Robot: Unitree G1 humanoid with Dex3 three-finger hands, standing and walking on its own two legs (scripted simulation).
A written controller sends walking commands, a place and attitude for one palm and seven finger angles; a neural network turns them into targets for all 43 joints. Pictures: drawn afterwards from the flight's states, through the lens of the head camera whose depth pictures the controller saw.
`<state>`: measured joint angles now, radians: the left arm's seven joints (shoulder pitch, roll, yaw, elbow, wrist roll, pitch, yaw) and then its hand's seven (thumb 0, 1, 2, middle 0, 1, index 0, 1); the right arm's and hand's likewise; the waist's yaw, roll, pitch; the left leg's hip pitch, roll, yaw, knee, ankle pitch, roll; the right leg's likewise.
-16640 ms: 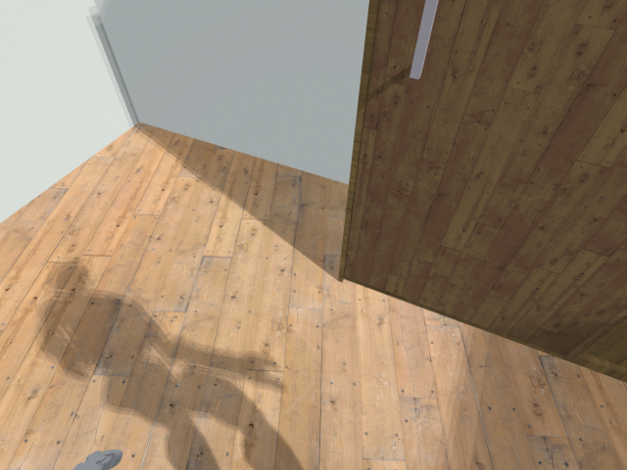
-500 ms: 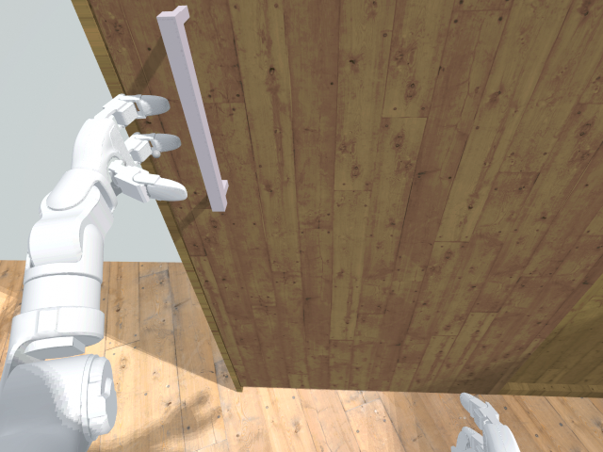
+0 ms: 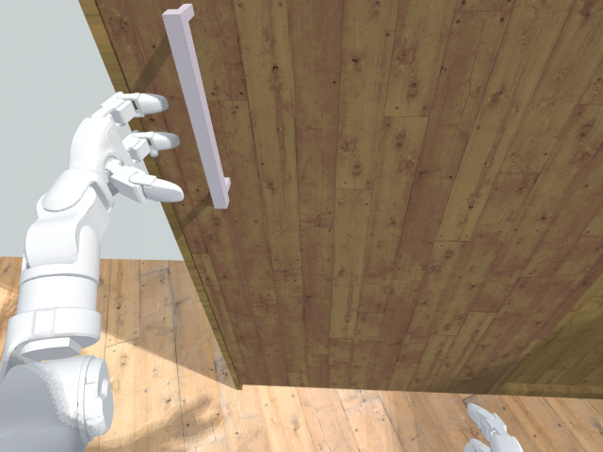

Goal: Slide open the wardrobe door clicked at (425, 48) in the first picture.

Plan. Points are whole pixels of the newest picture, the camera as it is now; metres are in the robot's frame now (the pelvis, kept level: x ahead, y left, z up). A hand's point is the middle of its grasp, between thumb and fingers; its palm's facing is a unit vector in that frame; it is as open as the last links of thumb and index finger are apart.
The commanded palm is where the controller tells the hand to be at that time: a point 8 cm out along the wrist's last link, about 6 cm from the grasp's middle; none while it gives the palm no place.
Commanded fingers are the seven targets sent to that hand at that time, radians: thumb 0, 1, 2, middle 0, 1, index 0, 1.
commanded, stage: feel for the door with the fingertips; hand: left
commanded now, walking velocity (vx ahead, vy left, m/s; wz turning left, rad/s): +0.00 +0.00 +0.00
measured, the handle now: (206, 119) +0.47 +0.15 +0.24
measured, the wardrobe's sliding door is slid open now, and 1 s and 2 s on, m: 0.00 0.00 0.00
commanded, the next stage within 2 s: slide the fingers in behind the handle in 0.78 s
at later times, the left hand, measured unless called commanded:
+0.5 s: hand (171, 148) +0.40 +0.18 +0.24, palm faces +0.06 -1.00 -0.01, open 14.0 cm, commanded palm +0.38 +0.23 +0.23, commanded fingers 0.00 -0.50 0.30 -0.30 -1.20 -0.30 -1.20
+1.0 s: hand (176, 140) +0.42 +0.18 +0.24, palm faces +0.03 -1.00 +0.01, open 13.8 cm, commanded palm +0.39 +0.23 +0.23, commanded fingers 0.00 -0.50 0.30 -0.30 -1.20 -0.30 -1.20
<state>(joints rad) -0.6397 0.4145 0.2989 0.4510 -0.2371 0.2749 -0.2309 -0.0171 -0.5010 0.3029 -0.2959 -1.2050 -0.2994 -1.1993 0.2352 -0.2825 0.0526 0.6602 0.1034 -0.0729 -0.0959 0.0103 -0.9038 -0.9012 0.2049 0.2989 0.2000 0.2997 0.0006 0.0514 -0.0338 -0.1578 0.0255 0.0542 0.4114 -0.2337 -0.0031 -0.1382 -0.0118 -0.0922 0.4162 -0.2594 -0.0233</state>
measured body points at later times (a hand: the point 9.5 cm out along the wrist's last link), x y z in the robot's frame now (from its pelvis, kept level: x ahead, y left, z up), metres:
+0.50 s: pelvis +0.00 +0.00 +0.00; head -0.02 -0.02 +0.45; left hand +0.39 +0.23 +0.24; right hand +0.16 -0.24 -0.09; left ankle -0.01 +0.12 -0.74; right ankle -0.02 -0.10 -0.74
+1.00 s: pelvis +0.00 +0.00 +0.00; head -0.01 -0.01 +0.45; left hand +0.42 +0.24 +0.24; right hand +0.12 -0.25 -0.11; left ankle -0.01 +0.12 -0.74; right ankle -0.02 -0.10 -0.74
